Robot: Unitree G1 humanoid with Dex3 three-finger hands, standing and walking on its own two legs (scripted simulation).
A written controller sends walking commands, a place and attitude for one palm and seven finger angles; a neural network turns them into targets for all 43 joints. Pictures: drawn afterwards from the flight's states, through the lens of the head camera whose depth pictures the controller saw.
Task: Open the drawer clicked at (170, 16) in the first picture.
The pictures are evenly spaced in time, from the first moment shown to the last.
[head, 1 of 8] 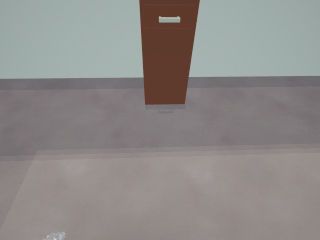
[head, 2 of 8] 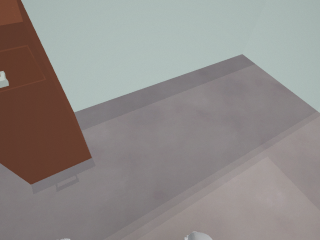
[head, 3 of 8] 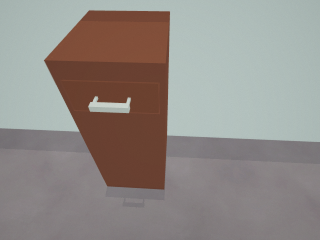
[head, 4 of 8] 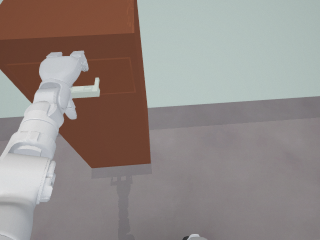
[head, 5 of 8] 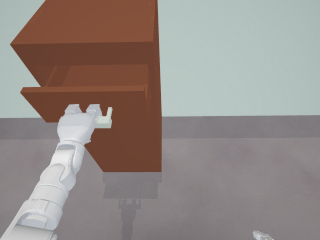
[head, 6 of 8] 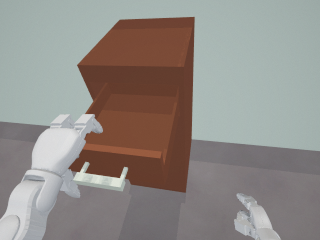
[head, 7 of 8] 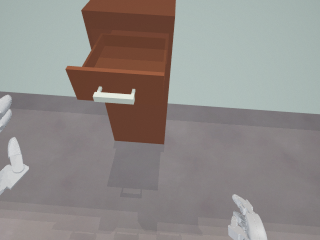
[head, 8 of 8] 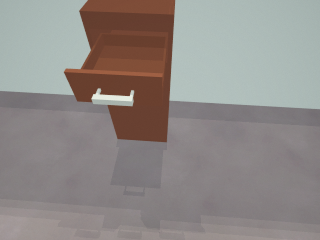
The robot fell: no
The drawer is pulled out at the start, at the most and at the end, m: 0.00 0.30 0.29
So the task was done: yes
